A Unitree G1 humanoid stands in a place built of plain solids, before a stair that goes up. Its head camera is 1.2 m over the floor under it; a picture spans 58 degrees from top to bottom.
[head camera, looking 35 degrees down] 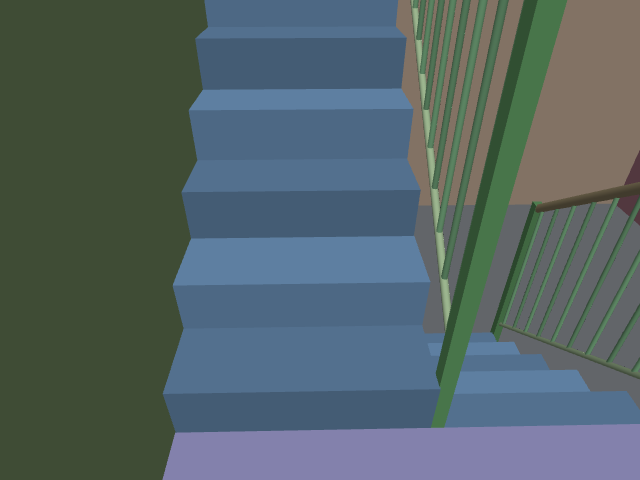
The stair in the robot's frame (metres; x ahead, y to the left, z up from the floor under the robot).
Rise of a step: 0.18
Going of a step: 0.24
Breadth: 0.76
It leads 1 degrees to the left of straight ahead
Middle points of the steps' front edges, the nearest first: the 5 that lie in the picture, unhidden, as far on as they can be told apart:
0.73 0.05 0.18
0.97 0.05 0.36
1.21 0.06 0.54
1.45 0.06 0.72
1.69 0.07 0.90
